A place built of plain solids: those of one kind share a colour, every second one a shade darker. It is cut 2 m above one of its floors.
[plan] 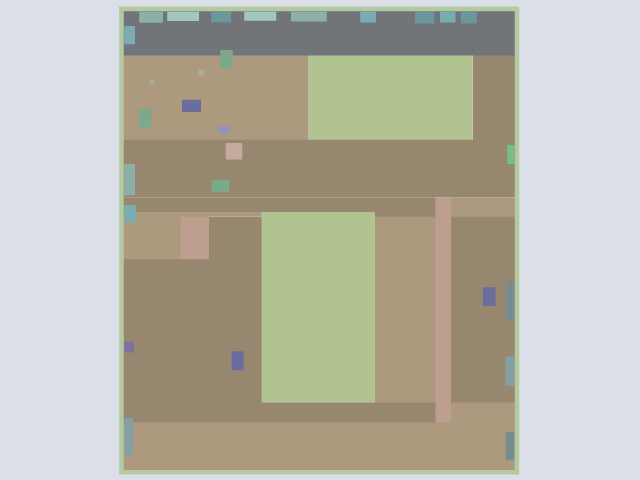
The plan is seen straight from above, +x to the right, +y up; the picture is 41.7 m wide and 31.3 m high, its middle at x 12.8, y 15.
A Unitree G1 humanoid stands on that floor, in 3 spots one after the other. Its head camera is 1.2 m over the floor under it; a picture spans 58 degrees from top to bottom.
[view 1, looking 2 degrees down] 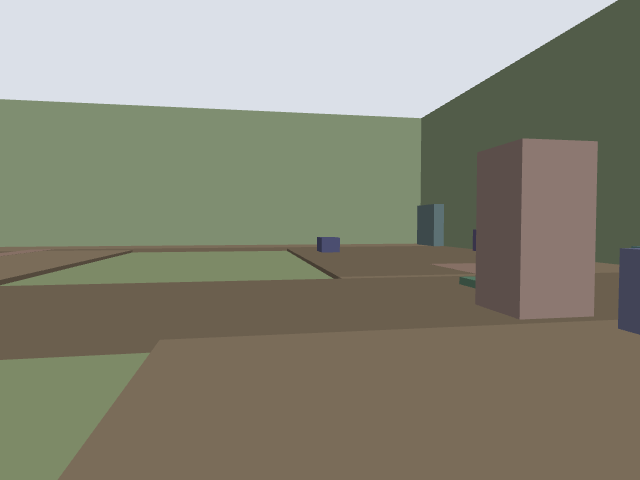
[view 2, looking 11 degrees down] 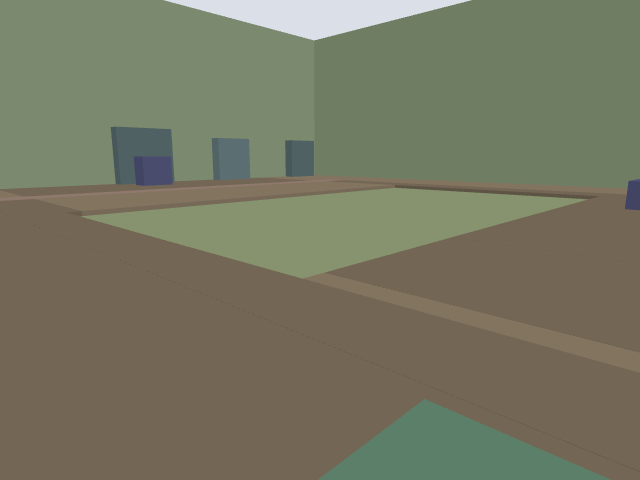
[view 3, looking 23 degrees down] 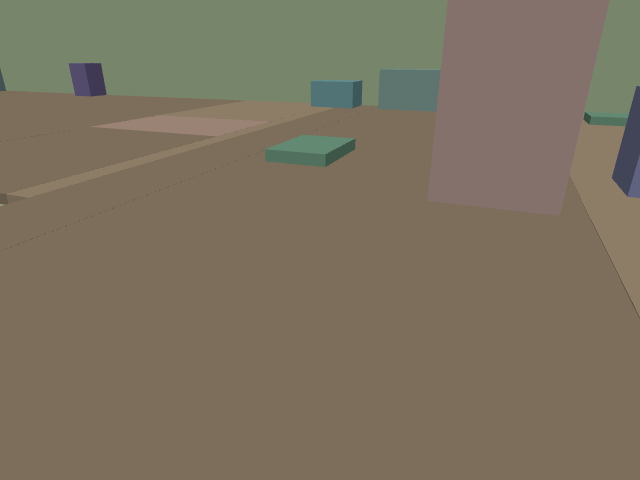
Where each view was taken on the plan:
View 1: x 11.17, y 26.25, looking -100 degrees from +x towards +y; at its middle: stack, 19.25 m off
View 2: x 5.99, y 19.70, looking -46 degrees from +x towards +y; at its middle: bay_floor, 6.88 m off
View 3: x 11.55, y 20.75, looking -158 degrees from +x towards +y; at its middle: floor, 3.07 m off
